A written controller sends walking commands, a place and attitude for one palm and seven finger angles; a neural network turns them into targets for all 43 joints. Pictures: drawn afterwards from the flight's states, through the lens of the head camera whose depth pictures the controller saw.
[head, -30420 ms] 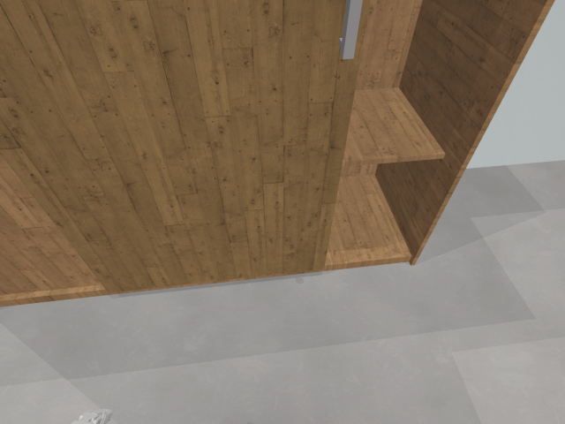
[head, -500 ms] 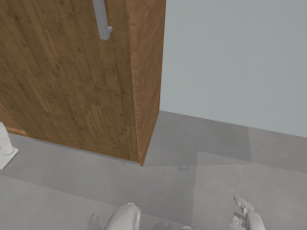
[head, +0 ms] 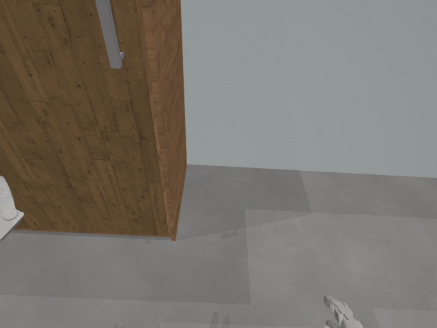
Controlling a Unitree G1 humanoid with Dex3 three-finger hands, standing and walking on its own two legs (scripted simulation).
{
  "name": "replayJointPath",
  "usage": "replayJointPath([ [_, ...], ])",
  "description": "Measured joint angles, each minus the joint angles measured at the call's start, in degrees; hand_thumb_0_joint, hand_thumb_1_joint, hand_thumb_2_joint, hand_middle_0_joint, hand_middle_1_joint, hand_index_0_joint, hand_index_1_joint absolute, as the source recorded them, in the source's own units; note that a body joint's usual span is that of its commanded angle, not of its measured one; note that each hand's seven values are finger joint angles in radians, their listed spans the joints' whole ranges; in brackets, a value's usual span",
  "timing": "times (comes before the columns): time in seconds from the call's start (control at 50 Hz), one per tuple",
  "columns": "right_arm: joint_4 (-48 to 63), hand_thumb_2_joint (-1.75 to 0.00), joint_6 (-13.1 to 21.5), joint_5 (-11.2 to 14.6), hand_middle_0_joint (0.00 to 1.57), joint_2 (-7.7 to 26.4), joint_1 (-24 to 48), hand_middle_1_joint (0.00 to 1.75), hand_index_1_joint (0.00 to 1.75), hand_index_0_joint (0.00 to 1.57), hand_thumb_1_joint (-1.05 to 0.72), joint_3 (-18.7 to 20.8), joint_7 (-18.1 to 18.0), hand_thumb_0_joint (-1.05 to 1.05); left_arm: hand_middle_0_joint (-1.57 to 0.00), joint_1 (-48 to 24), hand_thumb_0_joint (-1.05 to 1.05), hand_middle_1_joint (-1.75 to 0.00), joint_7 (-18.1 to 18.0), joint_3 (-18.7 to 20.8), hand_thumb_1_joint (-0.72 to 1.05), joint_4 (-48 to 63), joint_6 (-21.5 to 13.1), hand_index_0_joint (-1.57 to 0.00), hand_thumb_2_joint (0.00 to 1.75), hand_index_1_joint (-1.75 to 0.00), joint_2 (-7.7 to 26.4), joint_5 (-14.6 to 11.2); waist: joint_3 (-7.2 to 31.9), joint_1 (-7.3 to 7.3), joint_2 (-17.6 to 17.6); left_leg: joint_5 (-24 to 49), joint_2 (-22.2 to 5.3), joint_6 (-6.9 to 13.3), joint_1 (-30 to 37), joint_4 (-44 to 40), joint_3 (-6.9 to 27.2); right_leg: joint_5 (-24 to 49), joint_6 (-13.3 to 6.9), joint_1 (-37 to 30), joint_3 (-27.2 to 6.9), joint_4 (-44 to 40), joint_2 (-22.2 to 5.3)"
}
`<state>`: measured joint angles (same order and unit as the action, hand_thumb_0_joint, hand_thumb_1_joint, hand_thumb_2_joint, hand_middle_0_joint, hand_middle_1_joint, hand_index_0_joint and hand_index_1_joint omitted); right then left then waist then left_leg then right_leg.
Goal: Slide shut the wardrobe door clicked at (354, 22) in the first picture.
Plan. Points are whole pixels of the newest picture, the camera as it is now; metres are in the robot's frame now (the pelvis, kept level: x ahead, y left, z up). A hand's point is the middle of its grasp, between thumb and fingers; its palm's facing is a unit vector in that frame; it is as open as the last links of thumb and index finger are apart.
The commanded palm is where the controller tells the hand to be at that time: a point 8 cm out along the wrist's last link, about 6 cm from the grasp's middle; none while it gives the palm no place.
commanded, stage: stop stepping back and stand still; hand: left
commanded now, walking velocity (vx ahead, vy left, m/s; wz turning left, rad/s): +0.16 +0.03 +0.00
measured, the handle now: (111, 26) +0.68 +0.30 +0.26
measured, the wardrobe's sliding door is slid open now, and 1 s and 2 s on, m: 0.02 0.02 0.02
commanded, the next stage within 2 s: let the arm hang, fingers relaxed in 0.32 s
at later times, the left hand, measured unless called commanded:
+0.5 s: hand (61, 228) +0.24 +0.27 +0.11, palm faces +0.27 -0.80 -0.54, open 7.4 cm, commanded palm none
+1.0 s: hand out of the picture -0.01 +0.26 -0.16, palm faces +0.00 -0.97 -0.25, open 7.3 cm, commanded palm none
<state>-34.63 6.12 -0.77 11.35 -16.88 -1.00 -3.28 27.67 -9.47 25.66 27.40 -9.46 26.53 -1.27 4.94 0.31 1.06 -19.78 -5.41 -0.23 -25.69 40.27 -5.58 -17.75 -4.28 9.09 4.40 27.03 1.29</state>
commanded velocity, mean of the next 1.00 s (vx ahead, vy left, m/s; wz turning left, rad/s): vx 0.01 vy -0.02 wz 0.00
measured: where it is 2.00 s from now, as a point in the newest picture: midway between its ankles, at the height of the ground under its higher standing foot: outside the picture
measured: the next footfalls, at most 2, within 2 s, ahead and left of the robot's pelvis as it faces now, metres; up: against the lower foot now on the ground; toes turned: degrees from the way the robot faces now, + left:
none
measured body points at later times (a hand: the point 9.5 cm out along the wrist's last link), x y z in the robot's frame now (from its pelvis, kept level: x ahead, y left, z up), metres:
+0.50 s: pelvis +0.02 +0.01 +0.00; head +0.00 -0.01 +0.45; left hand +0.22 +0.31 +0.14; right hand +0.14 -0.22 -0.12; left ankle +0.05 +0.14 -0.71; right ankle -0.02 -0.08 -0.73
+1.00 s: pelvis +0.01 +0.05 +0.01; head +0.04 +0.05 +0.46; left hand -0.01 +0.31 -0.14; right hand +0.06 -0.21 -0.13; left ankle +0.03 +0.16 -0.73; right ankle -0.02 -0.08 -0.73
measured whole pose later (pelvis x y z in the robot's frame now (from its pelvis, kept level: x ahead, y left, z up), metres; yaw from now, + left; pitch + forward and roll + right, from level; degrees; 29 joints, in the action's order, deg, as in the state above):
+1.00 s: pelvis +0.01 +0.05 +0.01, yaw +0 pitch -1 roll -1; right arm -61.9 -0.9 -0.7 13.4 -11.2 -0.2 -1.0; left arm 16.1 -0.1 0.7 -66.4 1.1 14.8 1.0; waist -3.6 -0.9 0.0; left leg -11.7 -1.8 0.4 -12.0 24.9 -3.7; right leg -14.4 0.8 6.2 4.7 21.9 -1.8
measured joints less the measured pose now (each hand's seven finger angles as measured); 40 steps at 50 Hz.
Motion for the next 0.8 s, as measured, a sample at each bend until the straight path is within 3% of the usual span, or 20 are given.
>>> replayJointPath([
  [0.04,-2.6,-0.89,-0.39,0.54,0.21,1.4,0.45,0.3,0.3,0.2,-0.9,0.93,0.41,0.01,-0.21,-1.22,0.02,-0.3,0.18,-1.14,0.89,-1.54,-0.76,-0.21,0.9,-0.3,-1.25,-0.38,-0.76,-0.18,-1.31,-2.7,1.12,-0.6,-2.65,9.39,2.99,-1.83,1.39,0.06,-0.34,2.7,0.46],
  [0.08,-4.07,-0.89,-0.74,0.97,0.21,1.95,-0.1,0.3,0.3,0.2,-0.9,1.36,0.39,0.01,-0.21,-0.26,0.02,-0.3,0.14,-1.48,0.89,-1.85,-1.37,-0.21,0.9,-0.3,-2.73,-0.6,-0.57,-0.54,-0.59,-2.5,2.1,-0.65,-3.23,13.42,3.25,-3.29,2.3,-0.64,-1.68,3.06,-0.04],
  [0.18,-3.35,-0.89,0.11,0.67,0.21,3.07,-2.14,0.3,0.3,0.2,-0.9,2.04,-1.17,0.02,-0.21,0.17,0.02,-0.3,-0.24,-1.93,0.89,-0.04,-2.41,-0.21,0.9,-0.3,-4.47,-0.11,-1.55,0.26,0.6,2.36,1.73,0.46,3.94,-3.16,1.6,-6.6,3.8,-0.28,-2.62,7.77,-1.16],
  [0.2,-3.12,-0.89,0.54,0.67,0.21,3.24,-1.91,0.3,0.3,0.2,-0.9,2.37,-1.55,0.02,-0.21,-0.4,0.02,-0.3,-0.25,-1.76,0.89,0.31,-2.65,-0.21,0.9,-0.3,-4.33,-0.14,-2.13,0.61,0.43,6.91,1.78,0.55,3.81,-3.94,1.65,-8.07,4.14,0.75,-2.53,10.38,-1.33],
  [0.28,-3.27,-0.89,1.17,0.08,0.2,0.25,1.02,0.3,0.3,0.2,-0.9,2.26,-1.61,0.02,-0.21,-1.19,0.02,-0.3,-0.03,0.41,0.89,-1.08,-2.72,-0.21,0.9,-0.3,-2.99,-0.4,-4.29,1.8,1.86,6.49,2.56,0.77,3.72,-2.82,0.05,-11.98,4.26,5.71,-3.99,19.24,-1.29],
  [0.34,-1.81,-0.89,2.08,-0.17,0.2,-1.78,1.08,0.3,0.3,0.2,-0.9,0.79,-0.49,0.02,-0.21,0.59,0.02,-0.3,0.43,1.2,0.89,-0.03,-2.31,-0.21,0.9,-0.3,-1.93,-0.24,-4.77,2.41,1.23,8.08,2.38,0.21,4.56,-5.99,0.31,-8.23,4.06,4.97,-1.66,11.53,-1.07],
  [0.38,-0.8,-0.89,2.15,-0.11,0.2,-2.22,0.77,0.3,0.3,0.2,-0.9,0.02,0.25,0.02,-0.21,2.38,0.02,-0.3,0.83,1.13,0.89,1.07,-2.71,-0.21,0.9,-0.3,-1.72,-0.03,-4.87,2.72,-0.4,8.02,1.75,-0.2,4.12,-6.11,1.19,-2.7,2.7,4.06,-0.36,7.78,-0.35],
  [0.42,-0.92,-0.89,1.67,0.22,0.21,-2.26,0.3,0.3,0.3,0.2,-0.9,-0.26,0.81,0.01,-0.21,4.33,0.02,-0.3,1.29,0.67,0.89,1.74,-2.99,-0.21,0.9,-0.3,-1.75,-0.14,-4.0,2.06,-1.52,4.45,1.79,-0.36,3.19,-4.06,2.25,-2.17,1.59,3.8,-0.07,6.42,0.14],
  [0.46,-4.21,-0.89,1.72,0.19,0.21,-0.65,0.8,0.3,0.3,0.2,-0.9,0.51,2.96,0.01,-0.21,1.19,0.01,-0.3,3.45,-3.69,0.89,-5.68,-2.52,-0.21,0.9,-0.3,-1.67,1.97,-2.35,0.45,-2.76,1.43,2.48,-0.56,0.98,1.53,2.71,-2.63,1.45,4.6,-0.03,6.44,-0.42],
  [0.5,-7.24,-0.89,-1.17,0.17,0.21,1.85,2.2,0.3,0.3,0.2,-0.9,1.08,3.98,0.01,-0.2,-4.62,0.01,-0.3,6.15,-9.91,0.89,-18.85,1.87,-0.2,0.9,-0.3,-3.21,2.9,-1.27,-0.45,-4.31,0.41,3.14,-0.71,0.58,3.78,2.63,-3.89,1.9,5.55,0.33,8.41,-1.7],
  [0.56,-9.98,-0.89,-5.17,-0.3,0.21,4.71,4.33,0.3,0.3,0.2,-0.9,1.76,4.14,0.01,-0.2,-11.49,0.0,-0.3,8.21,-17.38,0.9,-40.21,8.14,-0.2,0.9,-0.3,-7.32,3.5,-1.9,0.03,-5.57,-1.48,3.55,-0.36,2.6,3.01,2.89,-6.09,2.59,5.91,1.24,11.69,-3.33],
  [0.62,-11.36,-0.89,-7.17,-0.81,0.21,5.75,5.78,0.3,0.3,0.2,-0.9,2.29,3.87,0.01,-0.2,-13.96,0.01,-0.3,9.12,-22.58,0.91,-56.99,11.33,-0.19,0.9,-0.3,-10.93,3.72,-4.46,1.1,-4.51,2.15,3.36,0.0,6.19,-1.0,3.84,-7.35,3.13,5.5,1.72,13.64,-3.75],
  [0.72,-16.07,-0.89,-7.49,-0.96,0.21,4.87,6.38,0.3,0.3,0.2,-0.9,1.6,3.31,0.01,-0.2,-13.08,0.01,-0.3,9.27,-25.98,0.92,-76.06,13.4,-0.2,0.9,-0.3,-15.65,2.71,-7.94,1.01,0.69,2.61,3.42,-0.57,9.06,-4.97,2.77,-4.85,3.94,2.98,0.8,9.12,-3.69],
  [0.8,-20.53,-0.89,-7.76,-0.72,0.2,3.68,5.39,0.3,0.3,0.2,-0.9,1.2,2.57,0.01,-0.21,-11.64,0.0,-0.3,9.03,-24.82,0.98,-83.84,12.23,-0.2,0.9,-0.3,-14.41,2.37,-8.7,-0.36,1.74,4.96,2.61,-0.6,10.19,-9.17,3.14,-0.96,3.9,0.63,1.28,2.2,-2.43],
])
